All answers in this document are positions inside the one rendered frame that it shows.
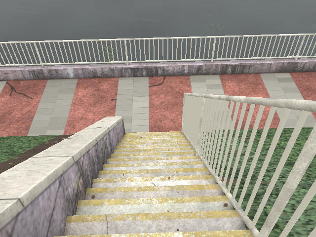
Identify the stairs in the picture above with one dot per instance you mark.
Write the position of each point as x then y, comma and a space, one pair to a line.
155, 185

